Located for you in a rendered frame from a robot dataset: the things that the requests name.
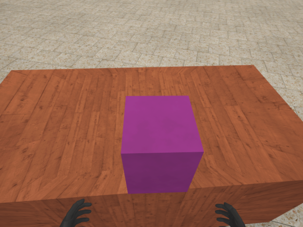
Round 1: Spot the left robot hand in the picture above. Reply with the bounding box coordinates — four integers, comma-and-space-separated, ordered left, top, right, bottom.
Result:
60, 199, 92, 227

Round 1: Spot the pedestal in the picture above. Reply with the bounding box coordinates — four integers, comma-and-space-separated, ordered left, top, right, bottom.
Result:
0, 65, 303, 227

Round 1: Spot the right robot hand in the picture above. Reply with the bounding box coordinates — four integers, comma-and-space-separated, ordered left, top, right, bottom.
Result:
215, 202, 246, 227

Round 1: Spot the carton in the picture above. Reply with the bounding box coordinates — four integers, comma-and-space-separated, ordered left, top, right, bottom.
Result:
121, 96, 204, 194

